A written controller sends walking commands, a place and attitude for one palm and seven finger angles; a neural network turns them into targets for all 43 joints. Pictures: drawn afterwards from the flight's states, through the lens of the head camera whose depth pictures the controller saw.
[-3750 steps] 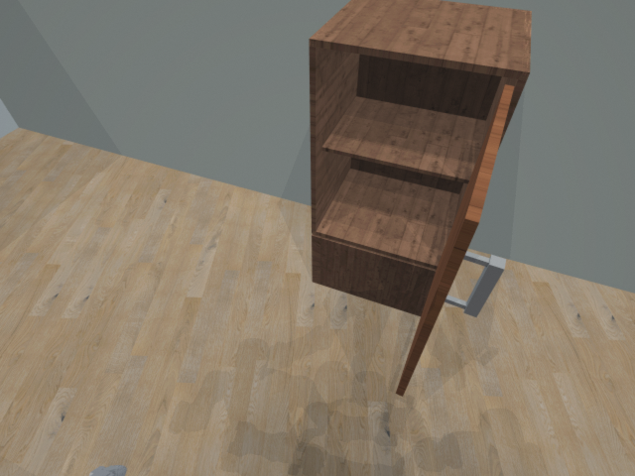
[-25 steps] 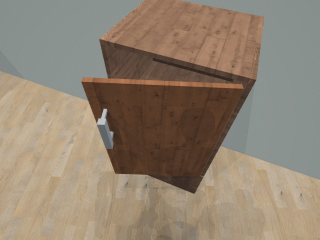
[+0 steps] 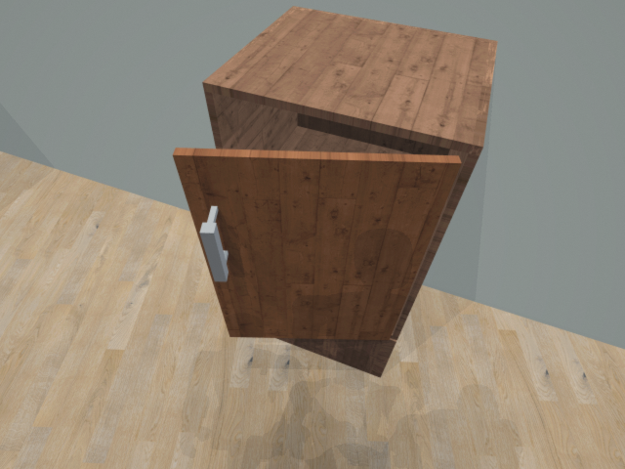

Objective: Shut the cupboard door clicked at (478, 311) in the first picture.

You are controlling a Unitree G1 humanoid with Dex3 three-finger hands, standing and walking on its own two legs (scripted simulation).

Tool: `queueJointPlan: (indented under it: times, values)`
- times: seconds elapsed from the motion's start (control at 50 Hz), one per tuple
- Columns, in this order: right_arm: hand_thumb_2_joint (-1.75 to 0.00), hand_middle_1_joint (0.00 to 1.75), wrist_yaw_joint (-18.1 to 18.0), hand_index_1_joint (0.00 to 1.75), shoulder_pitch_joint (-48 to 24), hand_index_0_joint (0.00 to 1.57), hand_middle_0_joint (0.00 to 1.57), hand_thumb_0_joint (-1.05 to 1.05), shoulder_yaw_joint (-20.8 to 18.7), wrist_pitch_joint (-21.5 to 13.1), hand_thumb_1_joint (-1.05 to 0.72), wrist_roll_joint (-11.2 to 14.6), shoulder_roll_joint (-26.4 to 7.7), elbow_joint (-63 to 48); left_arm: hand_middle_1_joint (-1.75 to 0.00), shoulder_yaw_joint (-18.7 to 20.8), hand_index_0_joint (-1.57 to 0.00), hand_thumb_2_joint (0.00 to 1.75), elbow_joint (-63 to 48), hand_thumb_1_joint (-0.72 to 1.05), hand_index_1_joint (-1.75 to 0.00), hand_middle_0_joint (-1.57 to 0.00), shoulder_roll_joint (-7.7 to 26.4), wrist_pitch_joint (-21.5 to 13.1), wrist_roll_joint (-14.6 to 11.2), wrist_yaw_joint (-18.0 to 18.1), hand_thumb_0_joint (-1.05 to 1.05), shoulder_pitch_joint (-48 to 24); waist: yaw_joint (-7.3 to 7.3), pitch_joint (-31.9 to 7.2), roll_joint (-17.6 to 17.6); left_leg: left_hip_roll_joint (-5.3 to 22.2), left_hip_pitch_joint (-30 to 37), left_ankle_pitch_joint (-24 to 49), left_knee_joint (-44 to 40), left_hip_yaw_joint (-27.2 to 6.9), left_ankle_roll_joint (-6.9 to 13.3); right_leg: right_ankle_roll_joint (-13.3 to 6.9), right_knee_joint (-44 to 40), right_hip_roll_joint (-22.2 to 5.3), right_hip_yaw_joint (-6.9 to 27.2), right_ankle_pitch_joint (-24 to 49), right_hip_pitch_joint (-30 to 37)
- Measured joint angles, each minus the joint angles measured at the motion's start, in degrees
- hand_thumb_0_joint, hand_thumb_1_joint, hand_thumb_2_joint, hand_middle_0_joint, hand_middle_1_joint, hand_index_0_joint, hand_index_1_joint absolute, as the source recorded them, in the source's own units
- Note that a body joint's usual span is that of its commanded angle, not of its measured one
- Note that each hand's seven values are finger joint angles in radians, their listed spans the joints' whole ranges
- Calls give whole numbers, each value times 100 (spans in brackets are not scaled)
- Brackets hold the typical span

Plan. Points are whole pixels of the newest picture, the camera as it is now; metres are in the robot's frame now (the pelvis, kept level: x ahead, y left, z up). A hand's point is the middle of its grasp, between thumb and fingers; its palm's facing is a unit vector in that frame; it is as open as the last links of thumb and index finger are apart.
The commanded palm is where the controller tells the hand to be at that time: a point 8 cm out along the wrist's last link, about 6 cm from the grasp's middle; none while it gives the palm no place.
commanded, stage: come to a stop and stand still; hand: left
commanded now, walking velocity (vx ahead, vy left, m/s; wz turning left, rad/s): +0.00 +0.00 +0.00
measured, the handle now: (217, 244) +0.47 +0.20 -0.04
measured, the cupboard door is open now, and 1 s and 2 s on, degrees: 20 20 20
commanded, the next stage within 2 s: look again from close up in 0.18 s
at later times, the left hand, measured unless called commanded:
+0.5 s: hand out of the picture -0.03 +0.18 -0.18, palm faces +0.03 -0.98 -0.18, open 7.4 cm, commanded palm none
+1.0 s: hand out of the picture -0.06 +0.20 -0.18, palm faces +0.03 -0.99 -0.17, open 7.4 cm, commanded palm none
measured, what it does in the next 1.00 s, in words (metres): stands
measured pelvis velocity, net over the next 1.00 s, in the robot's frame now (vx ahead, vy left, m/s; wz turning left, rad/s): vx -0.03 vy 0.03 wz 0.03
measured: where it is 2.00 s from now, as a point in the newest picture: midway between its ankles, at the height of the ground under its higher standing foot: outside the picture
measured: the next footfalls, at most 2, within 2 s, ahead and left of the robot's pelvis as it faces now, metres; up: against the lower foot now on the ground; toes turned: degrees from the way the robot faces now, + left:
none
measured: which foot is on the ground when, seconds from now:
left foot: down 0.00-1.00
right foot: down 0.00-1.00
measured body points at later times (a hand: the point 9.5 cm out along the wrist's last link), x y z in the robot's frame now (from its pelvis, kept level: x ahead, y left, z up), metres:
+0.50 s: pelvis -0.02 +0.02 -0.01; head -0.01 +0.03 +0.44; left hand -0.03 +0.24 -0.17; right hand +0.01 -0.21 -0.16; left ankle +0.03 +0.12 -0.74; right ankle -0.05 -0.11 -0.74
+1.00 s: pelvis -0.03 +0.03 +0.00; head -0.04 +0.04 +0.45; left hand -0.06 +0.25 -0.17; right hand -0.01 -0.20 -0.15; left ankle +0.03 +0.12 -0.74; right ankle -0.05 -0.11 -0.74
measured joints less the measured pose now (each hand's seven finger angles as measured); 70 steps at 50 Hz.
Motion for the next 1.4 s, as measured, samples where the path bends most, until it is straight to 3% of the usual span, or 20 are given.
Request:
queueJointPlan:
  times: [0.28, 0.4, 0.76, 0.92, 1.04, 1.26, 1.32, 1.4]
  values:
    - [-90, 30, -24, 30, 270, 20, 20, 0, 65, -77, -91, 32, 139, 332, -30, -57, -20, 90, 481, 91, -30, -20, -156, -65, -13, -15, 0, 437, 48, 71, -27, -41, 53, 146, -206, -8, 56, 50, -263, -30, -17, 176, 86]
    - [-90, 30, -20, 30, 271, 20, 20, 1, 42, -137, -92, 30, -12, -24, -30, -128, -20, 90, 389, 90, -30, -20, -322, -237, 4, 122, 0, 561, -91, 112, 193, 25, -269, -115, 404, -86, 121, 110, -19, 18, -80, 107, -39]
    - [-90, 30, 65, 30, 289, 20, 20, 0, 5, -52, -92, -8, -29, -370, -30, -49, -20, 90, -159, 90, -30, -19, 3, -67, 35, 38, 0, 435, -26, -195, 10, -196, -340, 123, 262, -73, 284, 212, 166, -196, -93, 144, -228]
    - [-90, 30, 71, 30, 318, 20, 20, 0, 30, -62, -91, 5, -4, -203, -30, -66, -20, 90, -1, 90, -30, -19, 15, -55, 26, 13, 0, 576, -13, -169, -38, -189, -271, 203, 129, -75, 278, 212, 27, -182, -95, 231, -161]
    - [-90, 30, 59, 30, 415, 20, 20, 0, -42, 33, -91, -35, 55, -125, -30, -6, -20, 90, 49, 90, -30, -19, -25, 32, 91, -66, 0, 774, -10, -226, -68, -153, -379, 103, 256, -82, 263, 15, 276, -137, -88, -14, -322]
    - [-90, 30, -19, 30, 547, 20, 20, 0, -114, -24, -91, -40, 54, -97, -30, 82, -20, 90, 110, 90, -30, -19, -196, -14, 57, -97, 0, 1154, 18, -255, 24, 134, -566, -328, 845, -240, 143, -54, 397, 152, -183, -154, -284]
    - [-90, 30, -46, 30, 492, 20, 20, 0, -61, -102, -91, -19, 109, -13, -30, 60, -20, 90, 231, 90, -30, -19, -247, -43, 37, -65, 0, 1117, 25, -212, -87, 122, -422, -423, 853, -221, -7, -56, 440, 130, -161, -270, -164]
    - [-90, 30, -128, 30, 339, 20, 20, 1, 3, -152, -92, 28, 159, 114, -30, -7, -20, 90, 326, 90, -30, -19, -350, -107, 2, -4, 0, 904, 52, -135, -120, 92, -234, -433, 715, -200, -12, -19, 280, 103, -147, -256, 31]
